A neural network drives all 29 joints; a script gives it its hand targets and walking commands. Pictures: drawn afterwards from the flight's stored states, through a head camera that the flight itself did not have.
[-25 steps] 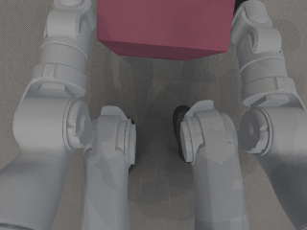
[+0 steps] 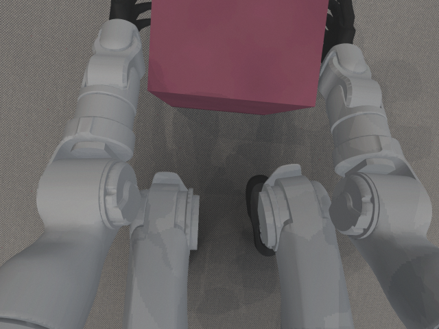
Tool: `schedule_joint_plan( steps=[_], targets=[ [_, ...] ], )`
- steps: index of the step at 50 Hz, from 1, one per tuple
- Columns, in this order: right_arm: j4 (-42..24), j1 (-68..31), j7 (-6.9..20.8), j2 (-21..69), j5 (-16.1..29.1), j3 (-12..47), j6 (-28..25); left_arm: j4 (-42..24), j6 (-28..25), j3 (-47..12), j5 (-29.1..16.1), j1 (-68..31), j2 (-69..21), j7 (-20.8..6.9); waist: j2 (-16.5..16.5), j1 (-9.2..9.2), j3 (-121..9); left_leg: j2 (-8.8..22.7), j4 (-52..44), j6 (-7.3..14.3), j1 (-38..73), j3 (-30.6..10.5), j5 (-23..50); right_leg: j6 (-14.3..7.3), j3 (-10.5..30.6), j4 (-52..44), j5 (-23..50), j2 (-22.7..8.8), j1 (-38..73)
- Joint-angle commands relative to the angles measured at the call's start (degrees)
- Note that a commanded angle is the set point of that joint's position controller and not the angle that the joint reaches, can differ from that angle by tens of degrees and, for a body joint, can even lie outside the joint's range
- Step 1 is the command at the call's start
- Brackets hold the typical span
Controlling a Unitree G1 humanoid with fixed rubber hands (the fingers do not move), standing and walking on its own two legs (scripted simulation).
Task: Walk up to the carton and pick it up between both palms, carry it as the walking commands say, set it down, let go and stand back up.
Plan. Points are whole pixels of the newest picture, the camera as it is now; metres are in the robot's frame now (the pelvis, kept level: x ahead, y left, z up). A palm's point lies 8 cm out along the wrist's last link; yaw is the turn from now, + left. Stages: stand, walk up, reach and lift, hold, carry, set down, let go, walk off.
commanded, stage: set down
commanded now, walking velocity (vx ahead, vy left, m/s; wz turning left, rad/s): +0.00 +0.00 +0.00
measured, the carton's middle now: (230, 27) +0.56 -0.03 -0.23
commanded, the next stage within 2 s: none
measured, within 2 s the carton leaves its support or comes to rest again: neither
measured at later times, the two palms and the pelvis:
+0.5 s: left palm (125, 24) +0.54 +0.14 -0.14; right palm (334, 47) +0.51 -0.18 -0.14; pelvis +0.00 +0.00 +0.00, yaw +0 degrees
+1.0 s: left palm (121, 38) +0.53 +0.15 -0.18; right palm (337, 73) +0.47 -0.21 -0.19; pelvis -0.01 +0.00 +0.00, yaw +0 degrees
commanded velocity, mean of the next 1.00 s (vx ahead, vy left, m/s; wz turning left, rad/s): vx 0.00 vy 0.00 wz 0.00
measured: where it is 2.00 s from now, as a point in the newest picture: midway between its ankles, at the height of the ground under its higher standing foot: (221, 236)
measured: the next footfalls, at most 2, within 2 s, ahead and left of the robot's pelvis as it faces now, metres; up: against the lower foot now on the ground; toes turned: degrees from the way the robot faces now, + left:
none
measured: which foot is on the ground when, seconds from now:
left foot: down 0.00-1.00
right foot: down 0.00-1.00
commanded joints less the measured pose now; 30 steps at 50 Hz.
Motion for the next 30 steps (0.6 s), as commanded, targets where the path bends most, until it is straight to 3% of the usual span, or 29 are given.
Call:
schedule_joint_plan(
  steps=[1, 3, 4, 5, 8, 10, 11, 13, 15, 17, 19, 21, 22, 23, 24, 26, 27, 29, 30],
  targets=[
    [-3.54, -34.78, 13.28, 47.26, 2.53, 18.35, -0.79, 0.57, -0.36, -14.32, -2.12, -20.95, -46.11, -13.42, 4.1, 3.99, -52.36, -0.43, -14.12, 0.63, 21.73, 0.35, 11.52, -1.55, -2.53, -6.48, 10.31, 2.57, 26.85],
    [-3.45, -34.32, 13.22, 47.42, 2.29, 18.02, -0.83, 0.84, -0.53, -14.39, -2.35, -21.64, -45.33, -13.11, 3.34, 3.17, -52.42, -0.28, -14.9, 0.89, 22.79, -0.31, 11.51, -1.17, -3.13, -6.49, 10.26, 2.51, 26.28],
    [-2.77, -33.31, 13.11, 47.01, 2.04, 17.35, -1.07, 1.21, -0.52, -14.97, -2.14, -20.37, -46.77, -13.19, 5.35, 3.23, -51.98, -0.42, -14.68, 0.33, 22.7, 0.02, 12.22, -1.52, -2.87, -6.37, 10.68, 2.7, 25.99],
    [-2.36, -33.34, 13.26, 47.23, 2.15, 17.45, -0.84, 0.28, -0.69, -13.89, -1.82, -21.17, -44.04, -13.04, 3.11, 4.08, -51.54, -0.4, -15.04, 0.48, 22.35, -0.08, 11.78, -1.14, -3.09, -6.81, 10.69, 2.54, 26.46],
    [-1.89, -32.28, 12.96, 44.46, 1.51, 16.12, -1.08, 2.14, -0.53, -13.8, -1.28, -19.8, -43.27, -12.65, 4.83, 3.36, -51.25, 0.05, -15.48, 0.39, 24.08, -0.57, 11.52, -1.29, -3.43, -6.36, 9.77, 2.24, 24.76],
    [-1.78, -32.94, 12.79, 43.21, 1.23, 15.92, -1.37, 1.77, -0.83, -13.04, -0.56, -20.07, -41.22, -12.27, 3.17, 4.3, -51.44, -0.19, -15.14, 0.36, 24.49, -0.65, 12.21, -1.18, -3.4, -6.36, 9.83, 2.57, 25.51],
    [-2.28, -32.23, 12.66, 41.99, 1.33, 15.22, -1.75, 2.02, -0.98, -13.38, -0.79, -19.75, -41.33, -11.67, 5.07, 3.94, -51.57, -0.02, -15.52, 0.14, 25.75, -0.84, 12.75, -1.19, -3.57, -6.16, 10.01, 2.44, 23.79],
    [-1.72, -31.15, 11.91, 38.23, 1.08, 14.21, -2.13, 3.18, -0.95, -12.82, -1.14, -18.65, -38.72, -11.19, 5.25, 2.99, -52.32, 0.04, -15.6, -0.18, 26.17, -1.03, 11.43, -1.28, -3.99, -6.34, 9.31, 1.97, 24.95],
    [-0.83, -29.52, 11.13, 36.18, 1.33, 13.56, -2.54, 1.53, -2.01, -12.26, -1.11, -18.24, -33.75, -10.0, 3.17, 3.29, -52.31, 0.41, -15.71, -0.07, 25.92, -0.84, 12.07, -0.56, -4.67, -6.22, 9.89, 1.91, 25.97],
    [-0.2, -27.15, 10.11, 30.07, 0.68, 11.75, -3.2, 1.93, -2.35, -10.81, -1.0, -17.45, -29.88, -8.61, 4.99, 3.05, -51.99, 0.51, -15.21, -0.68, 26.79, -0.65, 11.68, -0.91, -4.05, -6.38, 9.03, 1.67, 25.18],
    [0.69, -25.01, 7.82, 22.53, 0.41, 9.38, -4.07, 1.96, -3.32, -9.56, -1.41, -14.95, -21.0, -6.39, 3.04, 2.11, -52.22, 1.02, -16.09, -0.75, 28.27, -1.3, 11.53, -0.11, -4.81, -6.43, 9.12, 0.81, 26.36],
    [1.34, -21.39, 5.49, 14.41, 0.84, 8.12, -5.08, 2.27, -4.3, -8.66, -1.29, -14.31, -11.94, -3.91, 4.73, 3.56, -52.34, 1.54, -15.98, -1.37, 28.35, -0.62, 11.04, -0.22, -4.34, -6.55, 9.41, 0.82, 27.41],
    [0.09, -20.1, 4.14, 10.87, 0.95, 8.09, -5.96, 2.3, -4.85, -8.52, -2.41, -13.65, -8.08, -2.82, 3.19, 2.52, -53.73, 1.64, -15.67, -1.21, 28.92, -1.02, 11.34, 0.05, -4.44, -6.88, 10.13, 0.71, 28.65],
    [1.43, -18.51, 2.26, 3.07, 1.92, 7.53, -6.27, 2.31, -5.54, -7.14, -2.85, -13.25, 1.29, -1.05, 3.39, 3.39, -54.33, 2.15, -15.22, -1.6, 28.67, 0.08, 10.21, 0.35, -3.8, -7.75, 9.16, 0.2, 31.02],
    [2.19, -16.06, 1.02, -1.03, 2.1, 6.94, -6.78, 1.48, -6.09, -8.3, -4.56, -13.42, 5.73, -0.02, 3.97, 1.94, -54.3, 2.57, -15.31, -1.82, 28.26, -0.08, 10.22, 0.27, -3.82, -7.98, 9.94, -0.01, 30.74],
    [3.26, -14.61, -0.95, -4.4, 4.57, 7.71, -7.6, 2.86, -6.83, -9.17, -7.09, -12.44, 11.04, 1.63, 3.95, 2.65, -55.35, 2.91, -15.61, -1.49, 29.76, -0.6, 10.4, 0.21, -3.26, -8.13, 9.46, -0.58, 31.49],
    [2.85, -14.75, -1.89, -6.71, 4.78, 7.05, -8.36, 2.4, -7.27, -9.71, -8.31, -13.08, 12.41, 2.18, 3.72, 1.64, -56.7, 2.98, -15.58, -1.75, 30.1, -0.76, 10.99, 0.37, -3.39, -8.36, 10.11, -0.47, 32.17],
    [3.35, -13.98, -2.37, -5.22, 6.87, 8.79, -8.72, 0.0, -7.94, -10.46, -10.89, -13.9, 13.26, 2.3, 2.85, 1.94, -56.93, 3.25, -15.18, -1.62, 28.3, -0.88, 12.67, -0.03, -2.75, -8.34, 12.97, -0.76, 33.45],
    [2.95, -14.28, -2.75, -6.06, 8.3, 9.13, -9.11, -1.77, -8.59, -10.63, -11.47, -14.98, 15.09, 2.65, 4.57, 2.5, -59.44, 3.51, -14.34, -1.72, 30.35, -0.61, 14.76, -0.19, -1.93, -7.86, 14.75, -0.92, 35.03]
  ],
)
